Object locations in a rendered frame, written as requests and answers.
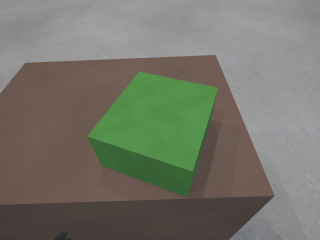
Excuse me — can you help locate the pedestal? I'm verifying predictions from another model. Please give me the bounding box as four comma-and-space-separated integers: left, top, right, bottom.
0, 55, 275, 240

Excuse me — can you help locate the carton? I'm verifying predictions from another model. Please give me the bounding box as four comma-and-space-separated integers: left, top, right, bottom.
87, 71, 218, 198

